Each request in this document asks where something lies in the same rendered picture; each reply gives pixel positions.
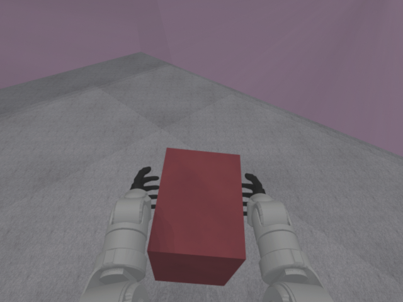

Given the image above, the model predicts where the left robot forearm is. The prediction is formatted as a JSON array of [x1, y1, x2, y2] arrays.
[[78, 189, 151, 302]]

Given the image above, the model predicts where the right robot hand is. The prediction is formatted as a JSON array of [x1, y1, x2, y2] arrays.
[[242, 173, 265, 216]]

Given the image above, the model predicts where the right robot forearm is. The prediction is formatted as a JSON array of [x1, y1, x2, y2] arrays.
[[247, 193, 329, 294]]

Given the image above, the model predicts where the carton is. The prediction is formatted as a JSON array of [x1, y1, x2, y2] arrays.
[[147, 148, 246, 286]]

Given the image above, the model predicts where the left robot hand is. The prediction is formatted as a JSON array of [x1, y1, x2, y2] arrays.
[[130, 167, 159, 209]]

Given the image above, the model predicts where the robot left upper arm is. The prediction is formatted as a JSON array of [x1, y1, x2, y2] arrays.
[[79, 280, 149, 302]]

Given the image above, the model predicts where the robot right upper arm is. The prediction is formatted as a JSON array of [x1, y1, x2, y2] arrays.
[[263, 281, 334, 302]]

